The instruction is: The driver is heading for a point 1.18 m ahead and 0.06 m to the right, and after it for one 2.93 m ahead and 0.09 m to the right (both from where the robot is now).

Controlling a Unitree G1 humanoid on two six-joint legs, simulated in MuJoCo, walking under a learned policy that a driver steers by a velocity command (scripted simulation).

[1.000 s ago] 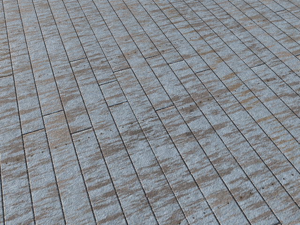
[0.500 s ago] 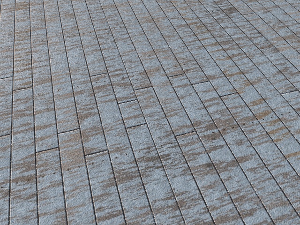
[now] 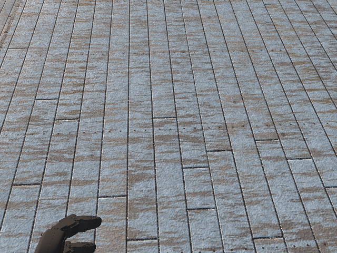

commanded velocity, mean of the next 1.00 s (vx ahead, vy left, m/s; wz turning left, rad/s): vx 1.00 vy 0.00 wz -0.03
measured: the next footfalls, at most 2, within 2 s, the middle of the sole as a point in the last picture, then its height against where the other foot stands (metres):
right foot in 0.14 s outside the picture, level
left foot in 0.58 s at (103, 202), level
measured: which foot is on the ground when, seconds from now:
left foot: down 0.00-0.14, up 0.16-0.56, down 0.58-1.00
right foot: up 0.00-0.12, down 0.14-0.58, up 0.60-1.00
